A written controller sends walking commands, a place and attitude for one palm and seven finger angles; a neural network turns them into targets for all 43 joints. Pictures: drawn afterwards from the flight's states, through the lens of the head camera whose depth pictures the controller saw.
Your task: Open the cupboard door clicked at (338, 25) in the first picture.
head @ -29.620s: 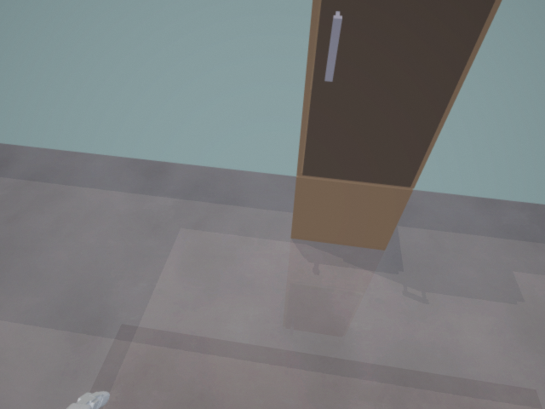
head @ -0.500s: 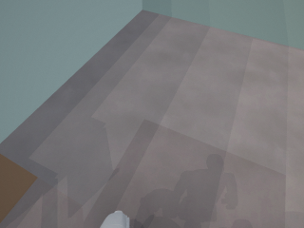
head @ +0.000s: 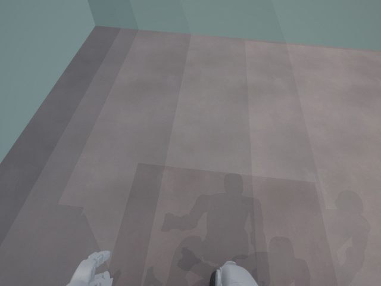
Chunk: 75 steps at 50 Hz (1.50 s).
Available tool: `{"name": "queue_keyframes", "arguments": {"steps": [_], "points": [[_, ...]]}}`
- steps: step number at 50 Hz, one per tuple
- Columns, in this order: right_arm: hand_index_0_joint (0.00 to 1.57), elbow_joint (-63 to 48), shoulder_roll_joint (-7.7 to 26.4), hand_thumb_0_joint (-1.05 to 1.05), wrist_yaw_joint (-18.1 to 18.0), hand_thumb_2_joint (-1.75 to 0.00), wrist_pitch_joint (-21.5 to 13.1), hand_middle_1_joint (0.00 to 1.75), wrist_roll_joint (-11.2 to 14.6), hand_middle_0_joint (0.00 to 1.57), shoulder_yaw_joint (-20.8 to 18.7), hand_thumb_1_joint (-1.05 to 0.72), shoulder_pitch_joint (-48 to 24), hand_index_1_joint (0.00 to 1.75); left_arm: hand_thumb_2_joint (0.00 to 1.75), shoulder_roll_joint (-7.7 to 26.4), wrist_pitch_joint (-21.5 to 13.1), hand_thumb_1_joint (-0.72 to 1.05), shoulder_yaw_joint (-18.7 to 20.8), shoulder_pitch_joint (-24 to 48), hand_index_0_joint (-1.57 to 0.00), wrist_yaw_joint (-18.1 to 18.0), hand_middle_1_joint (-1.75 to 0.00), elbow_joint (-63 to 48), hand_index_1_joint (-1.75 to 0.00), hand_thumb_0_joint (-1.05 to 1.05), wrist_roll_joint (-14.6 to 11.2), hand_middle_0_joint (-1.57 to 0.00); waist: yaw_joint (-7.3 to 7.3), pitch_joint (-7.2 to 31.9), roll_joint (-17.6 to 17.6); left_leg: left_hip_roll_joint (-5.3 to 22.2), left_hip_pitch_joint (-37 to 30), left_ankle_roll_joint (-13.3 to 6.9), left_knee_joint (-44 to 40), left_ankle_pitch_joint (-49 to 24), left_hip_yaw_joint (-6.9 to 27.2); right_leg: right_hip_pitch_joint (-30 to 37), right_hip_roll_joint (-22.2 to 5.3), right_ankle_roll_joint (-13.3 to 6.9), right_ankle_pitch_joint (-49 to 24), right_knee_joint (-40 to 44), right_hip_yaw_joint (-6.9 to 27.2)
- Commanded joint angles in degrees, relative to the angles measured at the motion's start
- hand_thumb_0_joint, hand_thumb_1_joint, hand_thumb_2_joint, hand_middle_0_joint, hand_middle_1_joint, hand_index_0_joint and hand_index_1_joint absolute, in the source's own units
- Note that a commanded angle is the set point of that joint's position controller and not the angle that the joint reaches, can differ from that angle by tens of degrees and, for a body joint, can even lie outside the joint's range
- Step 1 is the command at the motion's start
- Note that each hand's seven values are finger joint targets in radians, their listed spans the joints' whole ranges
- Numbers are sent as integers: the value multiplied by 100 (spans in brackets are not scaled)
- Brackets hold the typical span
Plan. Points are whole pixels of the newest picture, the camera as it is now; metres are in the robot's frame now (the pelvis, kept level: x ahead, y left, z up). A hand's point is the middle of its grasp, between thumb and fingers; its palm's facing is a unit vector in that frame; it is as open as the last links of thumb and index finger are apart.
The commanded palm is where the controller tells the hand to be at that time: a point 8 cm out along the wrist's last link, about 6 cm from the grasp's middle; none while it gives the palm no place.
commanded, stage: walk to a spot facing it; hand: left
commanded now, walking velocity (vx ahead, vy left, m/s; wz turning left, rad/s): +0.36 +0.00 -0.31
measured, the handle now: out of the picture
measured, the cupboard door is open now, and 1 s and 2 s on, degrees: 41 41 41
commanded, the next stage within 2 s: turn to face it in 0.68 s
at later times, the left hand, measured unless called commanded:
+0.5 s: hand (119, 243) +0.24 +0.19 -0.19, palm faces -0.04 -0.98 -0.19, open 7.2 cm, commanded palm none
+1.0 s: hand (171, 131) +0.60 +0.06 -0.17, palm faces -0.20 -0.96 -0.21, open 7.3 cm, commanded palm none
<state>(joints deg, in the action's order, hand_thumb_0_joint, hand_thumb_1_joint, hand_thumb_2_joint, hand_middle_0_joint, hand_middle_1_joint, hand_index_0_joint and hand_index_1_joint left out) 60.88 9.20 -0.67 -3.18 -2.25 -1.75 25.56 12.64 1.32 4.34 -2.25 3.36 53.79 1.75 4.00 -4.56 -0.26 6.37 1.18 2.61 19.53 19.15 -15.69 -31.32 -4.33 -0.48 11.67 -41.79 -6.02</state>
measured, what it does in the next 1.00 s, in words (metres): walks ahead: right foot, then left foot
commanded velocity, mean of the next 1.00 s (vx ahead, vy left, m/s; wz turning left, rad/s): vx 0.24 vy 0.00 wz -0.07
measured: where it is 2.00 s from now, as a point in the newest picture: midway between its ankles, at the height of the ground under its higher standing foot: (215, 207)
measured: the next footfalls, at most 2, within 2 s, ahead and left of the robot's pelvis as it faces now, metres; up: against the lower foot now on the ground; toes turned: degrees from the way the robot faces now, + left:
right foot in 0.08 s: +0.15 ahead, -0.13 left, +0.00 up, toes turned -8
left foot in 0.46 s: +0.37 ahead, +0.10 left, +0.00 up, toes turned +2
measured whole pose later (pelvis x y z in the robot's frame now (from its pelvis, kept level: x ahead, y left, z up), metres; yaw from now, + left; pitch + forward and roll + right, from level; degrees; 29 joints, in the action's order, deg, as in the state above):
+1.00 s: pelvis +0.45 -0.09 -0.01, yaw -10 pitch +0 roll +0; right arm 63.7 10.2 -1.0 0.9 -0.2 -2.5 19.6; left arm 9.8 -2.9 2.7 -5.3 -0.3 57.0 0.8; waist 3.7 -4.7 1.0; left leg 6.1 21.9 3.0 61.2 28.3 -4.5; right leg -17.8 -3.2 -2.2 13.7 -31.3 -11.1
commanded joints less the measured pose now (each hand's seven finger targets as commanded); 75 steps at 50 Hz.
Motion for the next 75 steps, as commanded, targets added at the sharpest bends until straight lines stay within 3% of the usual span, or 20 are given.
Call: {"name": "queue_keyframes", "arguments": {"steps": [1, 2, 4, 6, 10, 20, 21, 23, 28, 39, 41, 42, 43, 44, 50, 59, 61, 62, 68, 75], "points": [[20, -194, 1013, 0, -48, -90, -58, 30, 7, 20, -148, -90, 139, 30, 90, 319, -251, 90, 58, -536, -20, -30, -30, -215, -30, 0, 8, -20, -598, 496, 429, 1253, 307, -554, 854, -3665, 344, 1899, 428, -348, 99, 978, -279], [20, -260, 998, 0, -11, -90, -81, 30, 92, 20, -141, -90, -97, 30, 90, 642, -319, 90, 160, -1607, -20, -85, -30, 136, -30, 0, 34, -20, -1103, 1013, -26, 941, 1229, -333, 2127, -3491, 85, 3602, 245, -554, -2, 1150, 89], [20, -694, 689, 0, 33, -90, -65, 30, 231, 20, -97, -90, -452, 30, 90, 1536, -354, 90, 383, -2603, -20, -279, -30, 412, -30, 0, -119, -20, -1315, 1712, -1550, -154, 3764, -50, 5437, 1551, 795, 4892, -2080, -1455, -128, 2480, 3730], [20, -626, 647, 0, 46, -90, -21, 30, 180, 20, -168, -90, -865, 30, 90, 1085, -331, 90, 217, -1617, -20, -342, -30, 187, -30, 0, -166, -20, -887, 439, -519, 402, 3929, -44, 5458, 575, 1383, 3206, -1719, -1301, 146, 2792, 2795], [20, -338, 348, 0, 77, -90, 183, 30, 63, 20, -158, -90, -354, 30, 90, 516, -498, 90, 66, -1003, -20, -363, -30, 103, -30, 0, -78, -20, -205, 395, -706, 397, 2777, 82, 4064, -4, 1212, 1889, -979, -1018, -953, 2952, 1335], [20, -673, 508, 0, 178, -90, -43, 30, 66, 20, -216, -90, -1197, 30, 90, 674, -604, 90, 102, -1506, -20, -313, -30, 596, -30, 0, -96, -20, -191, 420, -370, -236, 1430, -83, 890, -1056, 754, 2338, -686, -710, -1629, 2019, 1089], [20, -468, 763, 0, 125, -90, -87, 30, 37, 20, -272, -90, -603, 30, 90, 583, -595, 90, 84, -1459, -20, -296, -30, 546, -30, 0, -108, -20, 66, 692, 61, -121, 255, -249, 676, -1062, 950, 1731, -416, -527, -1838, 1028, 859], [20, -189, 1745, 0, 12, -90, -76, 30, -51, 20, -468, -90, 793, 30, 90, 207, -603, 90, -49, -1524, -20, -237, -30, 270, -30, 0, -142, -20, 504, 1571, 1817, 2271, -1479, -1379, -285, -680, 4077, -307, 651, -99, 1926, -2386, 241], [20, -446, 832, 0, -44, -90, -159, 30, 19, 20, -204, -90, -560, 30, 90, 90, -357, 90, 4, -1087, -20, -146, -30, 273, -30, 0, -14, -20, -232, -154, 631, 1552, 994, -926, -958, -640, 2282, -563, -238, 33, 616, -2847, 798], [20, -275, 1042, 0, -29, -90, 8, 30, 11, 20, -289, -90, -437, 30, 90, 65, -212, 90, 53, -496, -20, -41, -30, -85, -30, 0, 2, -20, -252, 73, 709, 1312, 654, -704, -216, -1668, 615, 712, 61, 39, 70, 360, -160], [20, -206, 927, 0, -32, -90, 21, 30, 63, 20, -201, -90, -448, 30, 90, 241, -332, 90, 76, -1452, -20, -112, -30, 256, -30, 0, 22, -20, -705, 559, 215, 868, 985, -483, 1151, -2550, 419, 2383, 313, -99, -483, 1211, -173], [20, -234, 709, 0, 9, -90, 0, 30, 156, 20, -150, -90, -448, 30, 90, 720, -440, 90, 180, -2252, -20, -207, -30, 514, -30, 0, 59, -20, -1039, 1159, -760, 349, 2000, -215, 2566, -1736, 101, 3829, -640, -424, -1299, 1432, 949], [20, -359, 405, 0, 6, -90, 31, 30, 247, 20, -91, -90, -225, 30, 90, 1298, -473, 90, 270, -2731, -20, -276, -30, 674, -30, 0, -16, -20, -1049, 1761, -2040, -386, 2802, -12, 4201, 1722, 406, 4472, -2181, -1058, -2231, 2051, 2627], [20, -386, 637, 0, -20, -90, 138, 30, 244, 20, -119, -90, -320, 30, 90, 1220, -436, 90, 218, -2426, -20, -359, -30, 578, -30, 0, -116, -20, -946, 1572, -1352, -89, 2813, -94, 4610, 1832, 1234, 3951, -2242, -1230, -1967, 2364, 2368], [20, -91, 209, 0, 9, -90, 353, 30, 180, 20, -61, -90, -313, 30, 90, 478, -424, 90, -33, -892, -20, -471, -30, 212, -30, 0, -76, -20, -244, 768, -820, 138, 2375, 65, 3915, 578, 1260, 2157, -1622, -785, -2877, 2431, 229], [20, -478, 366, 0, 142, -90, 387, 30, 115, 20, -147, -90, -576, 30, 90, 596, -279, 90, 105, -789, -20, -472, -30, 89, -30, 0, -91, -20, -184, 745, -359, -121, 1460, -6, 1160, -916, 805, 2106, -1431, -268, -1508, 1196, -545], [20, -503, 1331, 0, 60, -90, 318, 30, 34, 20, -368, -90, -47, 30, 90, 170, -162, 90, 52, -843, -20, -435, -30, -200, -30, 0, -186, -20, 42, 908, 2229, 1647, 465, -1107, 122, -3719, 3606, 290, -248, 504, 2384, -1065, -702], [20, -497, 1572, 0, -28, -90, 375, 30, 36, 20, -415, -90, 13, 30, 90, 321, -90, 90, 17, -498, -20, -457, -30, -375, -30, 0, -131, -20, 202, 1051, 1737, 2013, 546, -1583, 14, -3579, 4007, 168, -41, 454, 2891, -2075, 161], [20, -784, 1296, 0, -135, -90, 237, 30, 79, 20, -349, -90, -765, 30, 90, 257, -29, 90, 62, -444, -20, -384, -30, -330, -30, 0, -79, -20, -230, 1060, 743, 947, 472, -1068, 246, -3681, 2815, -128, -58, 573, 1251, -2203, 615], [20, -947, 1538, 0, -39, -90, 409, 30, 60, 20, -492, -90, -1174, 30, 90, 378, 17, 90, 16, -492, -20, -403, -30, -463, -30, 0, -122, -20, -219, 892, 1122, 739, 993, -1065, 226, -2627, 3025, 916, 243, 531, 1427, -237, 417]]}}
